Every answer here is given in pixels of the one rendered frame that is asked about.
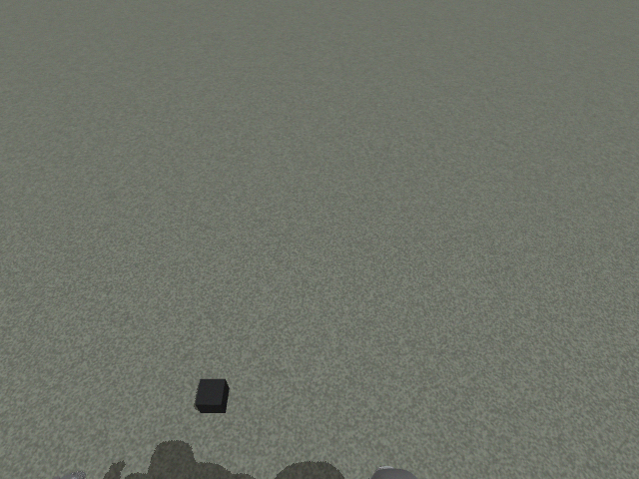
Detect cube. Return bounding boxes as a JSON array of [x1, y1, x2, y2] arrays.
[[195, 379, 230, 413]]

